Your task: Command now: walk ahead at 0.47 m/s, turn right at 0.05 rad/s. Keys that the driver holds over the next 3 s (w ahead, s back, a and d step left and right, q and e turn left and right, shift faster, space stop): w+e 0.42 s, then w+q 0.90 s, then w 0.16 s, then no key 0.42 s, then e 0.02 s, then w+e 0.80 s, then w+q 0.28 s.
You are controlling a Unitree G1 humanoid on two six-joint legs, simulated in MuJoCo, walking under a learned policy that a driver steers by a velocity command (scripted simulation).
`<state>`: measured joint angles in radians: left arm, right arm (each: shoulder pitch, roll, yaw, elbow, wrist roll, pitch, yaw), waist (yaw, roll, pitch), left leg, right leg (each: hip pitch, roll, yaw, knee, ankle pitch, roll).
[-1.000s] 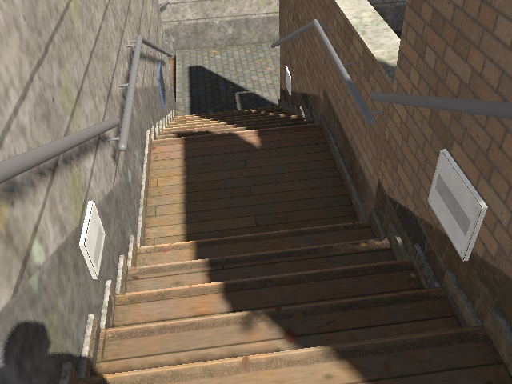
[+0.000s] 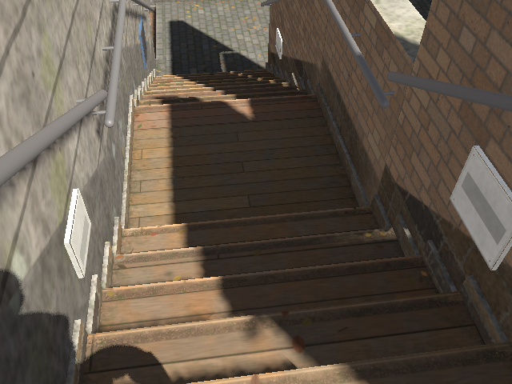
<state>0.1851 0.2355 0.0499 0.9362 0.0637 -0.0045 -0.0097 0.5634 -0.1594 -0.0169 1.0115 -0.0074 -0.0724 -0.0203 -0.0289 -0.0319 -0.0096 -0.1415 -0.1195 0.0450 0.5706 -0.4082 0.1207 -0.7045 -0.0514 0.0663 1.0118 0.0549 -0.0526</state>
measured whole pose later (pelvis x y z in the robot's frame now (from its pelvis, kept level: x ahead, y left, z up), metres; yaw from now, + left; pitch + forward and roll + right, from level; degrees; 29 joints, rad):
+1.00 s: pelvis +0.55 -0.02 -0.31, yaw +1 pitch -1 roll +0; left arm 0.33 0.20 0.02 1.02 0.05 -0.03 0.04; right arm 0.31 -0.21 -0.04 0.99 0.00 -0.02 0.00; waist 0.03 0.00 0.04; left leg -0.29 -0.16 -0.03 0.59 -0.28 0.14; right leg -0.62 0.02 0.01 1.73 -0.56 -0.05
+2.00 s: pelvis +1.02 +0.02 -0.57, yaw +15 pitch -2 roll -6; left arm 0.55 0.15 -0.01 1.05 0.04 -0.06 0.04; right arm 0.07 -0.20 -0.03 0.93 0.00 -0.06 0.01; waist 0.14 0.08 0.02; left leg -0.29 0.07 -0.03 0.25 0.40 0.02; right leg -0.20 0.15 -0.02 1.14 -0.88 -0.06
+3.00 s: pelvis +1.37 -0.02 -0.69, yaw -7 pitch -1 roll -1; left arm 0.45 0.24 0.04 0.97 0.04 -0.06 0.03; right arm 0.21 -0.25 -0.06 0.84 -0.02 -0.01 0.04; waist 0.03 0.02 0.01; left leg -0.48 -0.03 0.00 0.58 0.38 0.07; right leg -0.16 0.09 -0.02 0.95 -0.77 -0.07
